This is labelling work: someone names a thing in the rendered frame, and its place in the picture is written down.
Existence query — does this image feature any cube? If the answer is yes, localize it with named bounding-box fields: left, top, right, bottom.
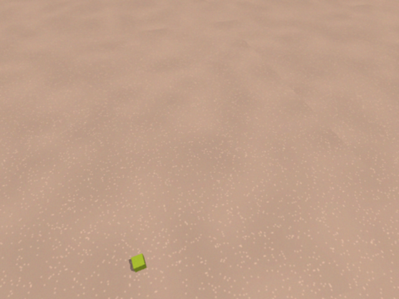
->
left=131, top=254, right=147, bottom=272

